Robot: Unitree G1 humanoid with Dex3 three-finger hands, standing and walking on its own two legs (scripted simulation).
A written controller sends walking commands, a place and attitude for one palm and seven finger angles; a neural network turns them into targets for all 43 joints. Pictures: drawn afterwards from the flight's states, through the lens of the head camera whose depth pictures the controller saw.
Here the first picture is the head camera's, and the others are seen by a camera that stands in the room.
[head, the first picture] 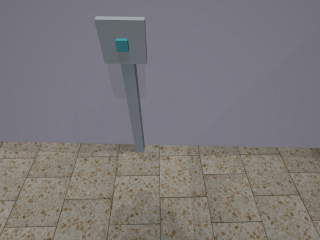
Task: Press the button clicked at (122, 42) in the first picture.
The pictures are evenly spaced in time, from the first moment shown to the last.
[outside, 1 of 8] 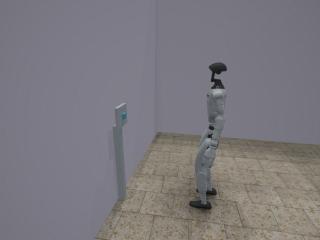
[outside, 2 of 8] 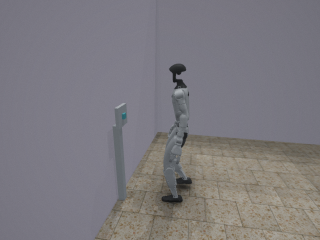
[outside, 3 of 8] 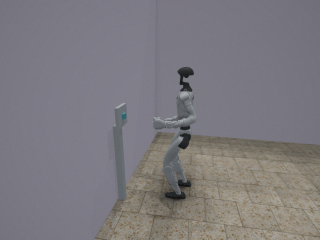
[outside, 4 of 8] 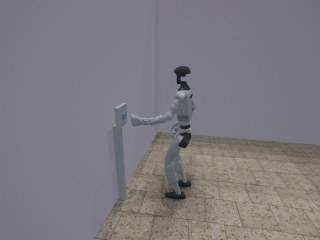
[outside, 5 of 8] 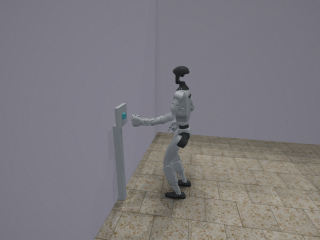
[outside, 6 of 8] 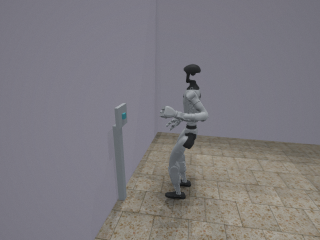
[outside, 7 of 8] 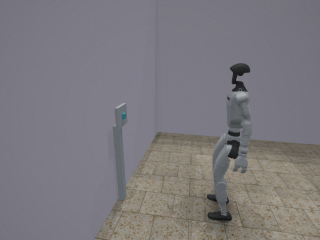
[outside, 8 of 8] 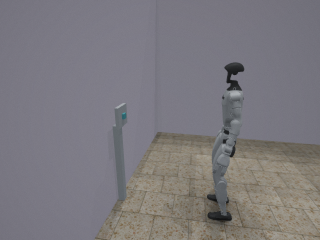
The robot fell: no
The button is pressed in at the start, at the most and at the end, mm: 0 11 0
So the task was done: yes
